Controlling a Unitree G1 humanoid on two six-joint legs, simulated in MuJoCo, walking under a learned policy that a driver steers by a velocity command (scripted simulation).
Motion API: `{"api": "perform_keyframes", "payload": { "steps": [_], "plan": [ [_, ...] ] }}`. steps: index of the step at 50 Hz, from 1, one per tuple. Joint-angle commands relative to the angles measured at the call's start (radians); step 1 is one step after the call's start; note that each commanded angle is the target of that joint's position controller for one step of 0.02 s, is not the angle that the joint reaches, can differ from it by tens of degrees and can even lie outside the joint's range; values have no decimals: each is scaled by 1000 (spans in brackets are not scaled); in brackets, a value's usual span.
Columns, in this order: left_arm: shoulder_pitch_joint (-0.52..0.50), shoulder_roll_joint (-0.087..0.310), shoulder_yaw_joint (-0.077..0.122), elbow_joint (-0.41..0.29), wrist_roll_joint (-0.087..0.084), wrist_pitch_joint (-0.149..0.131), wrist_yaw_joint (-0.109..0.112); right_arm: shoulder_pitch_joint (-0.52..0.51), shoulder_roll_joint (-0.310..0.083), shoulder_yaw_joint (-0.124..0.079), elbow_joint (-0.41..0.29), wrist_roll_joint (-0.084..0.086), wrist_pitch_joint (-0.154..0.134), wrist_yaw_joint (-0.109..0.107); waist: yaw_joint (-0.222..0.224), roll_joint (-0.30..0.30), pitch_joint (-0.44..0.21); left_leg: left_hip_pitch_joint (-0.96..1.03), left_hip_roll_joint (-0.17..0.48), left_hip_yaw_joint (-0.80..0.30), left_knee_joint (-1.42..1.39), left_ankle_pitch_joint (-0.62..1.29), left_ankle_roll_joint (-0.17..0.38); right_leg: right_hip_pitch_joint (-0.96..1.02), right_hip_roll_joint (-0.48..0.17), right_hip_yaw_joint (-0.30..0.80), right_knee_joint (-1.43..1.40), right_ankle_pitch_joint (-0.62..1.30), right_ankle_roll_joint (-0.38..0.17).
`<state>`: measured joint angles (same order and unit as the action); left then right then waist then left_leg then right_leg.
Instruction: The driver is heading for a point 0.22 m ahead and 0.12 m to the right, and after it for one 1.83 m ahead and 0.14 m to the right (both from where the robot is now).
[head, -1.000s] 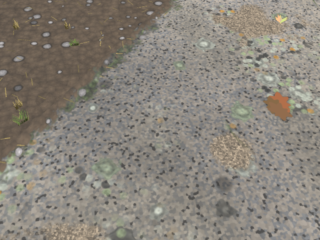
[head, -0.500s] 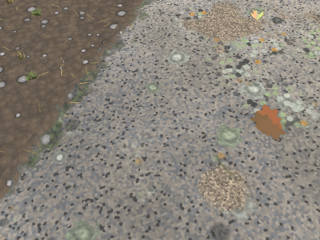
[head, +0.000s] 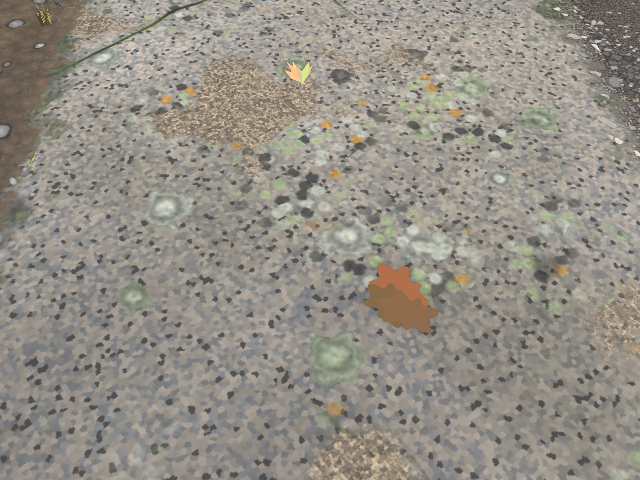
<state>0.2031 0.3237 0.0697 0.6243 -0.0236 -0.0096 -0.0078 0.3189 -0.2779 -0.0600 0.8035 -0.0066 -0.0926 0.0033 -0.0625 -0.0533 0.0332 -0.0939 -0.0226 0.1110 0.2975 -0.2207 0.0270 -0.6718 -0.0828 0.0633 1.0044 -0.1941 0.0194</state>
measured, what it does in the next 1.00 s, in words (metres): walks ahead, turning right: right foot, then left foot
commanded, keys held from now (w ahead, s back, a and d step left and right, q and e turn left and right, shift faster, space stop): e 0.38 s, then no key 0.62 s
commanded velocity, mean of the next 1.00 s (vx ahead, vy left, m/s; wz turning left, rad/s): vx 0.12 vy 0.00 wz -0.36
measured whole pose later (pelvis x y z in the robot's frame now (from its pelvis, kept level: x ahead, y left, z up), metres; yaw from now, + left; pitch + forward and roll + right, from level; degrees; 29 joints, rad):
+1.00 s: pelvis +0.25 -0.01 -0.01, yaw -20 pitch -1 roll +0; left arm 0.21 0.25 0.04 0.73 0.02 0.03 0.01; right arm 0.18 -0.24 -0.01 0.76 -0.01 -0.02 -0.01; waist 0.00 0.01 0.03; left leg -0.23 -0.01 -0.01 0.54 -0.30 0.00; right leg -0.27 0.05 0.10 0.54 -0.25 0.00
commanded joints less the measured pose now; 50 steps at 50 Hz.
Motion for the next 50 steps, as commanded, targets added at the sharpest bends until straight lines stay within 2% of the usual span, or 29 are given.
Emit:
{"api": "perform_keyframes", "payload": {
  "steps": [1, 4, 6, 8, 9, 10, 11, 12, 13, 14, 15, 16, 17, 19, 22, 25, 29, 31, 32, 33, 34, 35, 36, 38, 39, 41, 43, 46, 50],
  "plan": [
    [-57, 16, -3, -82, 3, -19, -16, -88, -163, -36, -63, 3, -11, -7, 16, 120, 22, 23, 255, -96, -131, 349, 143, -32, -19, -8, -156, 153, -2],
    [-138, 2, -7, -108, 11, -29, -38, -64, -188, -39, -37, 13, 9, -18, -5, 121, 26, 29, 241, -2, -73, 539, 110, 68, 20, -86, -316, 228, -16],
    [-145, 23, 4, -122, 9, -25, -52, -57, -212, -46, -29, 27, 21, -23, 8, 140, 4, 78, 257, 18, -10, 631, 91, 114, 42, -103, -368, 188, -42],
    [-67, 71, 29, -113, 17, -19, -57, -76, -240, -58, -36, 45, 32, -32, 65, 161, -51, 109, 261, 34, 134, 819, 68, 225, 96, -134, -404, 106, -84],
    [44, 109, 51, -85, 19, -16, -53, -90, -236, -58, -42, 51, 37, -35, 129, 141, -105, 84, 240, 52, 286, 829, 46, 363, 129, -141, -463, 143, -115],
    [162, 156, 75, -57, 20, -11, -35, -77, -203, -47, -49, 44, 35, -33, 190, 87, -167, -31, 188, 68, 506, 675, 1, 564, 129, -102, -531, 284, -155],
    [173, 239, 81, -59, 15, -1, -6, -5, -74, -8, -79, -29, 33, -22, 112, -190, -251, -328, 80, 64, 840, -237, -54, 838, -108, 203, -449, 758, -234],
    [113, 277, 75, -125, 41, -14, -13, 85, -106, 6, -96, -19, 24, -7, 73, -246, -474, -546, -56, -134, 1137, -524, -89, 1020, -330, 677, -533, 683, -477],
    [85, 196, 61, -139, 32, -15, -22, -4, -203, -18, -86, 6, 24, 0, 140, -56, -466, -575, 13, -235, 1145, -408, -77, 953, -268, 572, -588, 540, -428],
    [39, 162, 49, -130, 21, -18, -22, -81, -199, -16, -114, 21, 26, -3, 122, -24, -324, -603, 37, -211, 1087, -319, -67, 828, -211, 450, -606, 460, -376],
    [6, 141, 44, -122, 10, -16, -17, -95, -177, -13, -103, 9, 34, -17, 90, 55, -232, -594, 73, -207, 1013, -261, -75, 697, -157, 378, -622, 411, -328],
    [-24, 130, 40, -124, 10, -12, -10, -99, -184, -16, -106, 0, 45, -26, 66, 40, -188, -550, 88, -212, 949, -227, -80, 586, -131, 340, -639, 417, -314],
    [-42, 133, 39, -126, 23, -7, -6, -87, -185, -18, -102, 0, 57, -27, 41, 16, -169, -484, 86, -208, 915, -210, -83, 494, -109, 315, -660, 419, -306],
    [-58, 139, 43, -119, 34, -5, 2, -64, -153, -12, -92, -6, 68, -33, 24, -7, -174, -424, 66, -189, 832, -195, -100, 413, -86, 279, -663, 489, -307],
    [-53, 139, 41, -101, 30, 3, 20, -81, -125, -2, -89, -7, 79, -40, 35, -10, -204, -401, 60, -183, 719, -131, -123, 393, -74, 244, -651, 462, -295],
    [-66, 125, 33, -90, 30, 19, 30, -127, -114, 1, -102, 2, 93, -38, 53, -46, -188, -351, 62, -182, 613, -54, -124, 346, -46, 242, -670, 206, -262],
    [-51, 105, 21, -65, 38, 29, 22, -178, -111, 2, -126, 4, 87, -31, 85, -86, -134, -295, 58, -175, 464, -79, -104, 346, -56, 292, -659, 30, -251],
    [-56, 83, 8, -53, 33, 31, 18, -157, -98, 2, -125, 3, 75, -21, 65, -83, -128, -214, 49, -158, 306, -43, -77, 357, -52, 305, -611, 53, -229],
    [-47, 60, -2, -42, 29, 32, 17, -134, -87, 4, -119, -3, 68, -15, 46, -72, -122, -134, 49, -151, 166, 52, -56, 343, -27, 294, -585, 51, -195],
    [5, 31, -13, -25, 35, 27, 17, -129, -121, 0, -126, -20, 63, -13, 59, -17, -122, -61, 126, -224, 98, 156, -24, 313, 17, 265, -538, -9, -136],
    [88, 15, -15, -15, 50, 19, 15, -147, -201, -14, -143, -33, 65, -18, 128, 185, -132, -21, 287, -374, 85, 346, 56, 263, 129, 148, -398, -219, -73],
    [44, 40, -7, -32, 42, 14, 18, -175, -155, -4, -121, -40, 67, -16, 127, 297, -99, -156, 337, -458, 38, 251, 156, 295, 142, 61, -407, -244, -33],
    [13, 72, 1, -24, 46, 15, 22, -227, -106, 10, -138, -31, 63, -12, 120, 247, -80, -192, 285, -418, 33, 164, 141, 367, 109, 60, -427, -173, -15],
    [-43, 45, -1, -15, 52, 32, 23, -197, -112, 9, -124, -13, 57, -9, 86, 216, -81, -188, 185, -319, 57, 35, 55, 432, 108, 61, -494, -30, -10],
    [-41, 38, -3, -16, 55, 40, 21, -188, -112, 9, -116, -11, 54, -9, 84, 211, -70, -208, 172, -304, 54, -28, 36, 459, 96, 72, -515, 2, -13],
    [-28, 36, -4, -2, 46, 43, 16, -168, -99, 16, -112, -16, 55, -9, 78, 164, -32, -235, 128, -252, 60, -113, 7, 457, 89, 83, -529, -3, -41],
    [-29, 36, -2, 12, 43, 35, 17, -157, -94, 17, -112, -14, 56, -10, 67, 110, -21, -204, 107, -223, 94, -92, -1, 424, 82, 93, -541, -4, -58],
    [-29, 25, -3, 30, 43, 23, 20, -140, -91, 18, -108, -8, 55, -14, 56, 58, -54, -155, 95, -203, 137, 13, 4, 430, 72, 104, -541, 77, -51],
    [-22, 20, -2, 50, 38, 20, 25, -138, -79, 20, -101, -7, 58, -12, 54, 35, -73, -133, 82, -188, 157, 67, 2, 449, 67, 108, -532, 127, -49]
  ]
}}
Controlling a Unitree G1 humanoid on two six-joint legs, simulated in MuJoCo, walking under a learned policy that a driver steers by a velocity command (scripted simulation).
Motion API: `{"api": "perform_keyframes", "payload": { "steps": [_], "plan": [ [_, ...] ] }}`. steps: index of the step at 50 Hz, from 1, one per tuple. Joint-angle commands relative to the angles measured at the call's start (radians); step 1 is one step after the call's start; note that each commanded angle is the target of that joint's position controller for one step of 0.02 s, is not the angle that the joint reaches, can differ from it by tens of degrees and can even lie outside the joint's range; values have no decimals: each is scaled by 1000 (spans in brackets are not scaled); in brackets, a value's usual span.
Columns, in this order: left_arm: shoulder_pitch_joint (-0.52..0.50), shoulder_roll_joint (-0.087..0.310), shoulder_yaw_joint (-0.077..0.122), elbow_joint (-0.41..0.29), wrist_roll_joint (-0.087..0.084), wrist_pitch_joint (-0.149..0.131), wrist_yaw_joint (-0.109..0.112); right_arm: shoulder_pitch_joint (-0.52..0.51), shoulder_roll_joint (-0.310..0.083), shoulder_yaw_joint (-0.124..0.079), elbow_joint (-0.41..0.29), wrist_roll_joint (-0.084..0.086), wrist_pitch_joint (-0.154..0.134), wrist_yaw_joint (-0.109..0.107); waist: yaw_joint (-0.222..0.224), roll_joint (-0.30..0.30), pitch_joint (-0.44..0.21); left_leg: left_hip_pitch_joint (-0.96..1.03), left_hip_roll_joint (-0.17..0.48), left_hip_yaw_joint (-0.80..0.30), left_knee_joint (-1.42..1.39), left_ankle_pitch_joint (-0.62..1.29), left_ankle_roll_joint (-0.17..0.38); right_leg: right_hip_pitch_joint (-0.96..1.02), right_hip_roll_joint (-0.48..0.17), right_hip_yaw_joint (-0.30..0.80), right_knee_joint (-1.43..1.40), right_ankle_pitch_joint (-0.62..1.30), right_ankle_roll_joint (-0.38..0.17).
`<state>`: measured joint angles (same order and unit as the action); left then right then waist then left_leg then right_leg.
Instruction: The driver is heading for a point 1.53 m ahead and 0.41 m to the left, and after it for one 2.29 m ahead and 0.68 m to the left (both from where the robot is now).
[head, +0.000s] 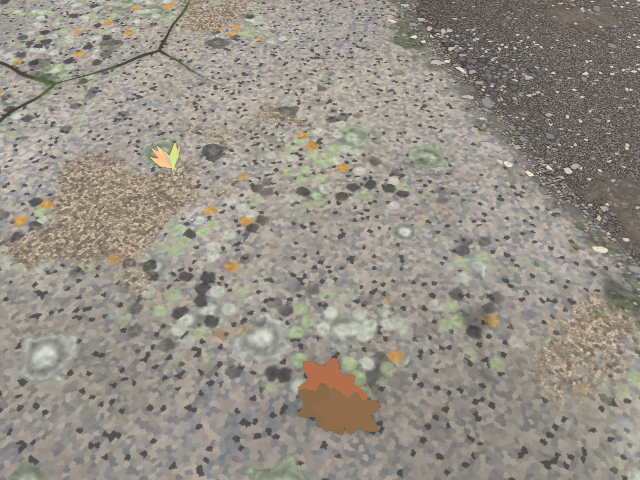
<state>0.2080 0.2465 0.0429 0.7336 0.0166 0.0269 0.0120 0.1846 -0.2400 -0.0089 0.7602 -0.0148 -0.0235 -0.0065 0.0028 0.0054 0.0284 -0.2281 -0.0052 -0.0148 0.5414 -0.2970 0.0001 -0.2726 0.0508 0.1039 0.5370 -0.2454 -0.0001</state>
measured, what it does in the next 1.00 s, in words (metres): stands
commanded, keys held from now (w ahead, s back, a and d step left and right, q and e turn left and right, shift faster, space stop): no key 1.00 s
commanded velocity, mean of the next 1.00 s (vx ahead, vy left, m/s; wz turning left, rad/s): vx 0.00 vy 0.00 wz -0.01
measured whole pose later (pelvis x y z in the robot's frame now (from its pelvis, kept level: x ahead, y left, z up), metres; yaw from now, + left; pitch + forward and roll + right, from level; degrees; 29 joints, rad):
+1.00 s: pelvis +0.01 +0.02 +0.01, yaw +0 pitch -2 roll +0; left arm 0.19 0.22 0.04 1.10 0.00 0.02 0.05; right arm 0.26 -0.22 0.00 1.01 0.00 -0.02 -0.02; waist 0.00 0.00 0.04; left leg -0.16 -0.04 0.00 0.46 -0.28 0.03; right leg -0.20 0.01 0.12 0.45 -0.23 0.03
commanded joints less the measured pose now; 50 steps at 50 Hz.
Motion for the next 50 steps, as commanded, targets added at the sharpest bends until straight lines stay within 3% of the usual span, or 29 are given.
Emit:
{"api": "perform_keyframes", "payload": {
  "steps": [1, 14, 27, 39, 50],
  "plan": [
    [-26, 97, 25, -54, -3, -16, 7, -4, -115, -30, -55, 2, -10, -2, -11, -25, -67, 1, 62, -60, -87, 147, 28, 54, -67, 69, -63, 184, -30],
    [-23, 95, 27, 28, -8, -11, 26, 12, -108, -29, 12, 5, -10, -4, -5, -7, -42, -3, 47, -49, -113, 151, 21, 98, -69, 66, -69, 217, -24],
    [-33, 90, 28, 173, -12, -12, 35, 44, -108, -27, 112, 8, -11, -13, -6, -6, -14, 5, 41, -48, -156, 125, 27, 115, -61, 46, -102, 196, -9],
    [-25, 85, 19, 292, -14, -15, 39, 82, -100, -19, 187, 10, -8, -17, -5, 0, 4, 14, 37, -50, -181, 118, 36, 105, -55, 26, -125, 170, 0],
    [-4, 76, 7, 353, -15, -17, 42, 116, -88, -12, 231, 11, -6, -18, -4, 1, 13, 20, 34, -52, -191, 130, 41, 93, -56, 14, -135, 160, 5]
  ]
}}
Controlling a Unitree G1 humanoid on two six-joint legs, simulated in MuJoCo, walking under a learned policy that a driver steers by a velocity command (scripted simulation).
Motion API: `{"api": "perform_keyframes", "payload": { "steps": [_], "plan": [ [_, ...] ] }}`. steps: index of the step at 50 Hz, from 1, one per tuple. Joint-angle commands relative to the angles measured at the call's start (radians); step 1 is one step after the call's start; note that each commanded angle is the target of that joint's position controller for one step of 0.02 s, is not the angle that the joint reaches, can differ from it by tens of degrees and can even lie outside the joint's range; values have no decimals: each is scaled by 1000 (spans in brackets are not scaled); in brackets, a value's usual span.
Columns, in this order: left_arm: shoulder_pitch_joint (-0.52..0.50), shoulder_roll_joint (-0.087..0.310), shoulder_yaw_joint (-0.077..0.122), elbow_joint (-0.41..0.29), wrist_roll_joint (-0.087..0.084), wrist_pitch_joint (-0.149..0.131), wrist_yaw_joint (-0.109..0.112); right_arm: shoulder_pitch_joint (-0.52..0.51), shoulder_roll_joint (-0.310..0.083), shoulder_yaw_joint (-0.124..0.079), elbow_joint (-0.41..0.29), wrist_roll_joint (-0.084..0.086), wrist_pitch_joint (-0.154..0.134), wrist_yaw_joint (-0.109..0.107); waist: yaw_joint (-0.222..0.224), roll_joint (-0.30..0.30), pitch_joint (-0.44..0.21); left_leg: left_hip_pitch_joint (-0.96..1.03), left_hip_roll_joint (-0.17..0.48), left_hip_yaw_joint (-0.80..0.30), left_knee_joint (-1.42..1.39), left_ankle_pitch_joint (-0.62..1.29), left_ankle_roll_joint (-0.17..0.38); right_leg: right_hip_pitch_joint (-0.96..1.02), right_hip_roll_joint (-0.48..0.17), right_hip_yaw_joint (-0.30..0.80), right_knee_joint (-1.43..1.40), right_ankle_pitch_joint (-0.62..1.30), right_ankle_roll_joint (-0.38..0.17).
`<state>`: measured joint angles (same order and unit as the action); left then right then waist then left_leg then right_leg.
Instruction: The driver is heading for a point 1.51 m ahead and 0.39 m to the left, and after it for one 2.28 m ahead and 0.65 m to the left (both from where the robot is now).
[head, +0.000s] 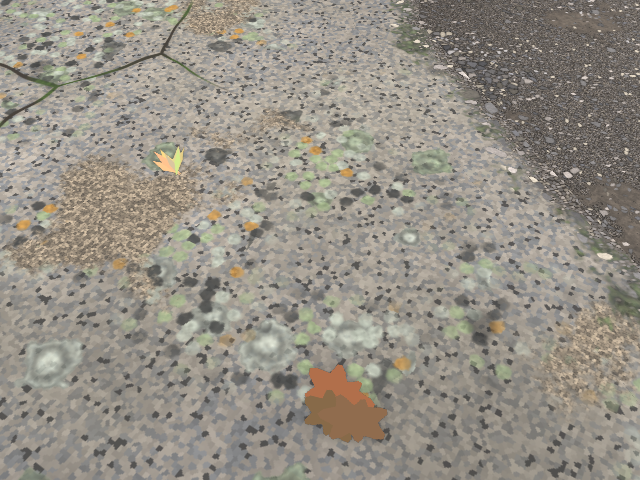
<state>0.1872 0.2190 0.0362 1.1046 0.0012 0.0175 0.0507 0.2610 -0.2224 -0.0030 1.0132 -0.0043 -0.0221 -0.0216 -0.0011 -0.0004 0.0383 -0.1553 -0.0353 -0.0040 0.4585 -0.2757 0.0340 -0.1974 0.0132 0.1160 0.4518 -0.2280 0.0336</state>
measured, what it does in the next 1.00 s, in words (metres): stands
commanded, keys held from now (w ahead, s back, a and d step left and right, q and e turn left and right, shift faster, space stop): no key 0.92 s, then w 0.08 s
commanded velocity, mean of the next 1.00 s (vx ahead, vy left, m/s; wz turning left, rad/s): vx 0.01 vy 0.00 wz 0.00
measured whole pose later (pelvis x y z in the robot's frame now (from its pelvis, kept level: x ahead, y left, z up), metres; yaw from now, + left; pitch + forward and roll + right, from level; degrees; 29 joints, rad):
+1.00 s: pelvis +0.01 +0.00 +0.00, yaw +0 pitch -1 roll +0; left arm 0.27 0.19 0.02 1.14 -0.01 0.01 0.06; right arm 0.33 -0.19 -0.01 1.07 0.01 -0.02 -0.03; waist -0.01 -0.01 0.02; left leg -0.16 -0.05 0.00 0.47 -0.29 0.05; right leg -0.22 0.00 0.11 0.51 -0.30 0.02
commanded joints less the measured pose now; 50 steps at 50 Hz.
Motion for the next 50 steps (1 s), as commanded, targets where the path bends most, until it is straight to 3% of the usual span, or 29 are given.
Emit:
{"api": "perform_keyframes", "payload": {
  "steps": [1, 46, 48, 49, 50],
  "plan": [
    [19, 103, 13, -14, 0, -7, 4, 42, -104, -18, -19, 1, -7, -3, 0, 7, 3, -53, 64, -63, -109, 111, 8, 17, -18, 1, -50, 143, -28],
    [114, 69, -6, 18, -5, -14, 10, 127, -59, -17, 39, 6, -1, -7, -4, 3, 24, -45, 55, -58, -107, 144, 16, -8, -20, -20, -51, 136, -21],
    [131, 47, -11, 26, -7, -12, 12, 148, -65, -20, 51, 9, 2, -12, -9, 28, 13, -47, 51, -73, -145, -139, 30, -20, 19, -66, -12, -42, -25],
    [121, 50, -9, 18, -10, -15, 13, 149, -104, -33, 46, 17, 5, -17, -18, 70, 36, -60, 78, -124, -176, -327, 63, -72, 52, -107, 59, -175, -31],
    [94, 52, -9, 0, -11, -25, 10, 174, -138, -44, 45, 24, 4, -20, -34, 120, 67, -61, 154, -233, -234, -493, 112, -159, 58, -128, 147, -239, -38]
  ]
}}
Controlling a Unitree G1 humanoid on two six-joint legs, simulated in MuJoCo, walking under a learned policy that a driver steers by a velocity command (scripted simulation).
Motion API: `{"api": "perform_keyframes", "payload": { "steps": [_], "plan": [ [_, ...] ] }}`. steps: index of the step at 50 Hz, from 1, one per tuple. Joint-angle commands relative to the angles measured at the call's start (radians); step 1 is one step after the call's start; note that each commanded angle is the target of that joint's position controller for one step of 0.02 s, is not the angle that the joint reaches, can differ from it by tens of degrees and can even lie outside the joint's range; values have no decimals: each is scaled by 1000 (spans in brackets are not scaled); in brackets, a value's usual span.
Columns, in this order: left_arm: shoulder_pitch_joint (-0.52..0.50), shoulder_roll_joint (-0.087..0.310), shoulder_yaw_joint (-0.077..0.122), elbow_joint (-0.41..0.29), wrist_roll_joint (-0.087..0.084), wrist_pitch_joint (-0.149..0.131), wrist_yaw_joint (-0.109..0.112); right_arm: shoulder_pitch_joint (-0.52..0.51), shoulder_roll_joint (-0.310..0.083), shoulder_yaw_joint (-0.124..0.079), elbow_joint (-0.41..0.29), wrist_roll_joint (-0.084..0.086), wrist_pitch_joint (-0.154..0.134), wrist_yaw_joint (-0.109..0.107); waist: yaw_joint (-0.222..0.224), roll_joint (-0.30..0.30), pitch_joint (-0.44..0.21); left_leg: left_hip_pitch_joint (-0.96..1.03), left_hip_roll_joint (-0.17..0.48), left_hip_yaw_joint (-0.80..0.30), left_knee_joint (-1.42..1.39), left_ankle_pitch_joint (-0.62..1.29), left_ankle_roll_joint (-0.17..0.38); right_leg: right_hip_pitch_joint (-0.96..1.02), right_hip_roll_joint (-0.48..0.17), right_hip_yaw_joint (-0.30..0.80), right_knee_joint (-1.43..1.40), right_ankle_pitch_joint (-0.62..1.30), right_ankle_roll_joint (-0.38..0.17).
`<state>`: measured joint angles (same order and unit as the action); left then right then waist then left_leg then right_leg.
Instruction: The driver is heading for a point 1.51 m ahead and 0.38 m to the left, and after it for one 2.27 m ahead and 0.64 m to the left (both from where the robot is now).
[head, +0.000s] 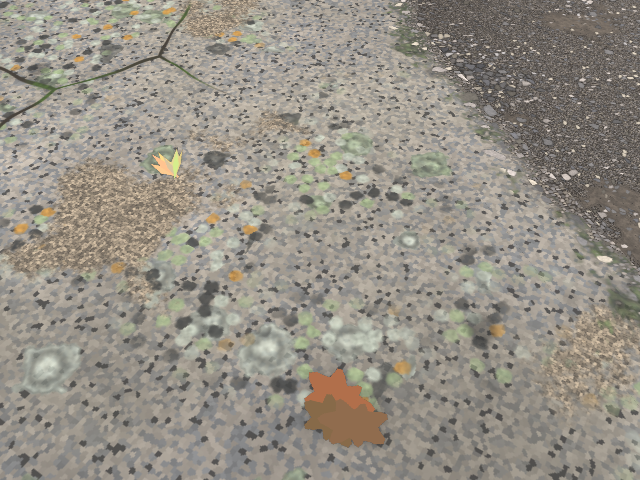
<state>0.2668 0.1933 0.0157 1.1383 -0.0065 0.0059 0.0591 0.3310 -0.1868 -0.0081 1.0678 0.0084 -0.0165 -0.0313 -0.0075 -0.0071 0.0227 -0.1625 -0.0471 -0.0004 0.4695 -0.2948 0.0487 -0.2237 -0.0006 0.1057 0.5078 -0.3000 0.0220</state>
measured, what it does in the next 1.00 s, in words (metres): walks ahead: right foot, then left foot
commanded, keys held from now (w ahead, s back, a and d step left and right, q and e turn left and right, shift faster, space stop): w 1.00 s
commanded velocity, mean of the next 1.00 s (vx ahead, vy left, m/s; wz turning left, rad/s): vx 0.41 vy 0.00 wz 0.00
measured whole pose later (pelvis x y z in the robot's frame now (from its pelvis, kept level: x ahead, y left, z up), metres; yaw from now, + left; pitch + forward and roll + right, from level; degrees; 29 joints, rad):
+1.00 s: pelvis +0.45 -0.02 +0.01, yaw +0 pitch +0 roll +2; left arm 0.16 0.27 0.06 0.90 -0.01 -0.09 0.02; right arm 0.33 -0.24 -0.05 0.99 0.00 -0.10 0.03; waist -0.05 -0.04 0.01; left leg -0.12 -0.08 0.07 0.25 -0.15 0.08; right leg -0.66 -0.15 0.04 1.00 -0.16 -0.02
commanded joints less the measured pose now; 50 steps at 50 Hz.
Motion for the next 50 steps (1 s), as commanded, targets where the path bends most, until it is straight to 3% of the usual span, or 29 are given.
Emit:
{"api": "perform_keyframes", "payload": {
  "steps": [1, 2, 4, 6, 8, 10, 11, 12, 13, 14, 15, 17, 19, 22, 26, 29, 32, 34, 35, 36, 37, 38, 39, 40, 41, 43, 45, 48, 50],
  "plan": [
    [-20, 75, 9, -59, -4, -29, -5, 123, -207, -52, -13, 15, -7, -12, -43, 174, 116, -59, 272, -374, -314, -563, 157, -203, 46, -123, 196, -159, -35],
    [-51, 76, 9, -79, -8, -48, -14, 121, -224, -62, -20, 12, -15, -13, -48, 181, 159, -84, 354, -475, -361, -553, 206, -255, -2, -105, 289, -139, -45],
    [-71, 89, 17, -99, -19, -76, -31, 106, -199, -62, -37, 2, -36, -9, -37, 139, 182, -10, 400, -512, -370, -418, 231, -392, -64, -65, 412, -203, -65],
    [-68, 92, 22, -109, -28, -100, -45, 73, -185, -62, -61, 20, -44, -4, -18, 102, 150, 36, 351, -396, -346, -278, 177, -363, -87, -73, 284, -175, -81],
    [-37, 76, 25, -96, -28, -112, -53, 46, -203, -65, -74, 30, -38, 0, 9, 109, 104, -39, 264, -246, -297, -181, 138, -158, -38, -148, 103, -76, -72],
    [108, 77, 40, -33, -25, -106, -57, 43, -206, -64, -83, 34, -29, 4, 66, 89, 58, -198, 199, -171, -196, -177, 123, 131, 44, -221, -4, 80, -47],
    [189, 88, 50, -10, -25, -100, -54, 26, -189, -57, -93, 30, -33, 6, 105, 56, 42, -264, 167, -137, -96, -122, 102, 235, 35, -190, -34, 68, -51],
    [302, 153, 68, -1, -20, -101, -45, -10, -120, -35, -114, 17, -43, 16, 154, -123, 8, -373, 79, -21, 234, -64, 41, 340, -152, 84, -173, -65, -109],
    [413, 275, 87, 3, -11, -109, -55, -4, -50, -21, -155, 16, -66, 16, 154, -329, -42, -590, -26, 9, 542, -247, 11, 444, -379, 551, -338, -234, -260],
    [339, 220, 67, -3, 5, -127, -62, -13, -99, -31, -163, 38, -81, 17, 108, -192, 13, -666, 39, -99, 732, -233, 32, 363, -430, 657, -370, -378, -303],
    [227, 167, 50, -43, 0, -138, -68, -43, -133, -37, -176, 49, -94, 26, 71, -111, 90, -716, 94, -119, 775, -120, 57, 297, -392, 539, -371, -361, -269],
    [108, 131, 32, -90, -1, -138, -82, -50, -159, -51, -164, 25, -102, 29, 27, -65, 103, -663, 156, -89, 696, 52, 56, 232, -288, 294, -382, -95, -201],
    [144, 97, 20, -83, 6, -124, -79, -60, -155, -59, -159, 17, -93, 39, 25, -89, 83, -587, 174, -46, 620, 131, 34, 209, -211, 123, -382, 148, -164],
    [218, 128, 22, -72, 12, -114, -60, -148, -115, -52, -191, 11, -77, 45, 40, -63, 83, -622, 171, -6, 529, 200, -12, 218, -196, 41, -384, 385, -188],
    [237, 153, 23, -90, 10, -104, -41, -347, -86, -33, -267, 15, -81, 51, 79, -59, 113, -559, 133, 39, 242, 333, -32, 169, -172, -25, -422, 406, -184],
    [286, 157, 27, -80, -1, -101, -38, -433, -90, -28, -299, 21, -84, 64, 91, -63, 137, -527, 107, 51, 127, 364, -15, 217, -197, -40, -426, 413, -190],
    [281, 167, 38, -79, -7, -91, -35, -468, -109, -30, -327, 23, -95, 82, 61, -70, 128, -502, 92, 40, 61, 323, 25, 322, -238, -56, -366, 547, -180],
    [249, 195, 49, -94, 2, -81, -33, -380, -156, -52, -312, 22, -99, 83, -6, -110, 34, -352, 40, 66, 65, 258, 58, 379, -248, -68, -235, 882, -160],
    [229, 202, 52, -101, 9, -71, -33, -250, -195, -72, -277, 24, -97, 78, -75, -131, -55, -189, 5, 88, 70, 237, 82, 375, -231, -87, -81, 1041, -146],
    [203, 195, 47, -117, 14, -67, -37, -70, -238, -95, -224, 25, -91, 68, -161, -126, -159, 77, 28, 60, 67, 268, 116, 253, -191, -107, 137, 1012, -116],
    [271, 112, 23, -141, 22, -75, -48, 94, -321, -117, -189, -2, -85, 58, -156, 33, -323, 491, 273, -272, 86, 178, 228, -114, -86, -136, 503, 632, -73],
    [358, 5, -9, -121, 12, -102, -61, 137, -308, -108, -167, -5, -82, 66, -112, 236, -477, 665, 453, -724, -90, -28, 337, -349, 77, -23, 778, -246, -48],
    [240, 118, 21, -144, -24, -127, -66, 79, -228, -85, -165, 3, -85, 65, -125, 174, -343, 561, 403, -704, -166, -79, 277, -451, 21, 48, 881, -247, -74],
    [138, 164, 34, -185, -45, -141, -64, -35, -200, -75, -185, 7, -89, 63, -92, 130, -173, 376, 380, -542, -198, 5, 237, -492, -31, 5, 870, -154, -86],
    [85, 169, 38, -197, -38, -146, -54, -118, -175, -66, -199, 1, -95, 66, -56, 32, -100, 203, 349, -424, -231, 131, 217, -445, -80, -15, 820, -62, -87],
    [117, 128, 47, -191, -20, -123, -45, -166, -127, -53, -193, -19, -104, 77, 19, 42, -55, 9, 282, -270, -293, 228, 195, -320, -136, -16, 740, 12, -85],
    [137, 91, 46, -191, -18, -98, -41, -145, -130, -53, -170, -10, -106, 77, 42, 65, -23, -66, 260, -201, -342, 240, 204, -299, -152, -33, 673, 18, -74],
    [10, 117, 55, -246, -3, -88, -36, -92, -180, -62, -144, -11, -107, 55, 28, 58, 35, -78, 255, -150, -384, 265, 214, -409, -172, -48, 525, 142, -37],
    [-76, 115, 54, -276, 2, -94, -41, -54, -192, -65, -135, -9, -99, 41, 5, 50, 45, -44, 240, -116, -387, 287, 196, -449, -167, -59, 380, 268, -27]
  ]
}}
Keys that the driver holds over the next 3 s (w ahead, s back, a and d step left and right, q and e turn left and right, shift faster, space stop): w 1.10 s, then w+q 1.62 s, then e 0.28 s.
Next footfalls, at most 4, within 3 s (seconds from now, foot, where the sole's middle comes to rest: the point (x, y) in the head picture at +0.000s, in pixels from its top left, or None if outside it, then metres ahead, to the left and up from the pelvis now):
0.24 right None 0.10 -0.15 -0.78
0.72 left None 0.49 0.06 -0.77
1.26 right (408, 362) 0.79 -0.18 -0.78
1.80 left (284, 284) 1.02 0.12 -0.78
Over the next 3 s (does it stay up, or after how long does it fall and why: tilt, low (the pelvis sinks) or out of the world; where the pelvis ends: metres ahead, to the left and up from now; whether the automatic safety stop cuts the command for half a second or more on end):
stays up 1.38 0.33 0.00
